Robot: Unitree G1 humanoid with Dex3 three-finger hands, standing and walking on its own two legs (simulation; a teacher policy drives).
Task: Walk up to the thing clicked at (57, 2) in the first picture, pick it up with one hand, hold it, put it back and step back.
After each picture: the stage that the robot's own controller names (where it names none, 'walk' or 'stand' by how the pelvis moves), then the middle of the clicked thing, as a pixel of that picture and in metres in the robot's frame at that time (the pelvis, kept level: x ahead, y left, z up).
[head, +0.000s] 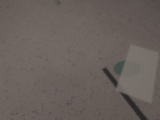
stand; (57, 1) +2.32 +0.35 -0.72
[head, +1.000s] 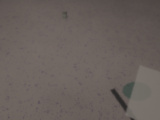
walk; (64, 14) +2.19 +0.20 -0.71
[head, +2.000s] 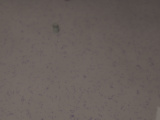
walk; (55, 28) +1.53 +0.22 -0.72
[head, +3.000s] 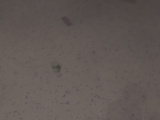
walk; (55, 67) +0.97 +0.22 -0.71
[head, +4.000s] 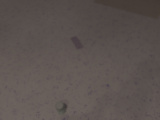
walk; (60, 108) +0.56 +0.24 -0.71
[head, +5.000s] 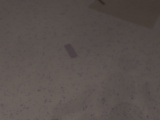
stand; out of the picture +0.42 +0.21 -0.71
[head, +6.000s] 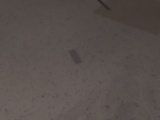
stand; out of the picture +0.40 +0.20 -0.73
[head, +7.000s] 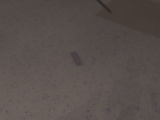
stand; out of the picture +0.39 +0.21 -0.73
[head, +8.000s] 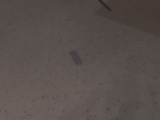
stand; out of the picture +0.38 +0.21 -0.73
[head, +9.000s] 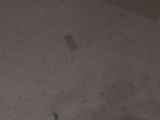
go down; out of the picture +0.40 +0.21 -0.71
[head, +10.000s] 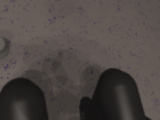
go down; out of the picture +0.47 +0.26 -0.28
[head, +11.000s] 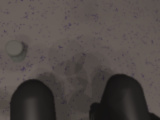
close in; (16, 52) +0.47 +0.24 -0.29
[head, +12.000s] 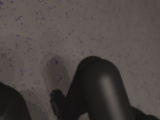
close in; out of the picture +0.46 +0.29 -0.22
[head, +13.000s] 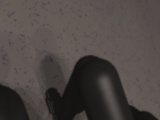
close; out of the picture +0.45 +0.30 -0.23
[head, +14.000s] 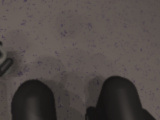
lift; out of the picture +0.38 +0.27 -0.10
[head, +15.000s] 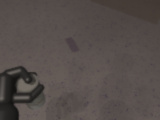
hold; (32, 92) +0.32 +0.18 +0.02
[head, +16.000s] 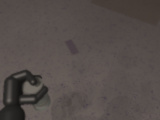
hold; (37, 94) +0.32 +0.17 -0.01
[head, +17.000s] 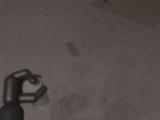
hold; (36, 93) +0.33 +0.17 -0.02
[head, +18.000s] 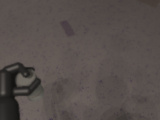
crouch; (31, 85) +0.36 +0.18 -0.06
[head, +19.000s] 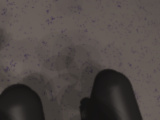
lower; out of the picture +0.49 +0.27 -0.12
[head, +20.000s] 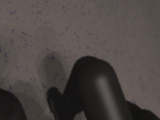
lower; out of the picture +0.44 +0.31 -0.23
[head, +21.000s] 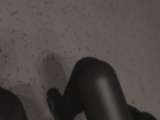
lower; out of the picture +0.44 +0.31 -0.23
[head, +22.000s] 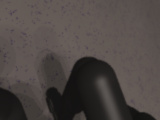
lower; out of the picture +0.44 +0.31 -0.24
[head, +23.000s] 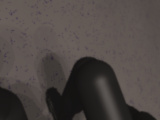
lower; out of the picture +0.44 +0.31 -0.24
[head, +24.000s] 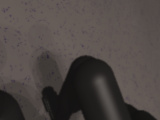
open; out of the picture +0.44 +0.30 -0.24
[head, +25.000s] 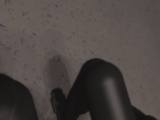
stand; out of the picture +0.43 +0.29 -0.24
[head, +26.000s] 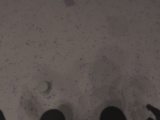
stand; (43, 89) +0.44 +0.21 -0.52
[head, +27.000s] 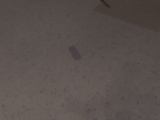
stand; out of the picture +0.40 +0.20 -0.67
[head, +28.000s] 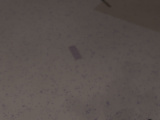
stand; out of the picture +0.40 +0.20 -0.67
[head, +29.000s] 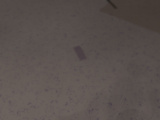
stand; out of the picture +0.40 +0.19 -0.70
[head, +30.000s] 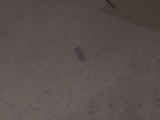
stand; out of the picture +0.40 +0.20 -0.72
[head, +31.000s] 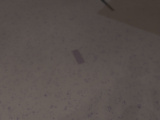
stand; out of the picture +0.38 +0.21 -0.73
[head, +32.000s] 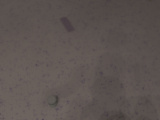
walk; (52, 101) +0.46 +0.19 -0.70
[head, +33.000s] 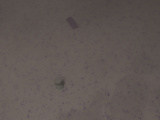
walk; (59, 83) +0.70 +0.26 -0.70
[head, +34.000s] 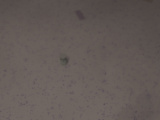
stand; (63, 60) +1.02 +0.19 -0.70
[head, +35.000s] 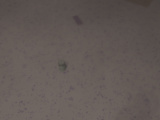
stand; (61, 65) +1.00 +0.19 -0.72
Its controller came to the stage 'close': yes
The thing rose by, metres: 0.70
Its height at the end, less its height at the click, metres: +0.00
